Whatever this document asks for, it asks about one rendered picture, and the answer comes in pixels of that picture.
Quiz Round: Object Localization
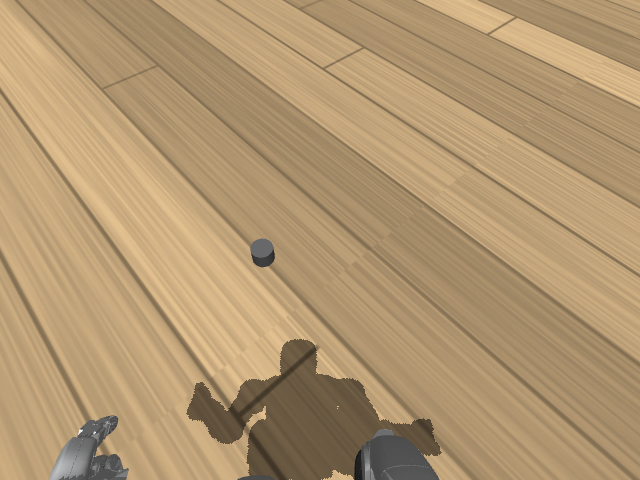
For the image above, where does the left robot hand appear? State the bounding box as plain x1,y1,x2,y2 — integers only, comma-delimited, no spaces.
49,415,129,480

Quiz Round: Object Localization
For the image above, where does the tin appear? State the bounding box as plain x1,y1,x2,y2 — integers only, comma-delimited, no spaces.
250,239,275,267

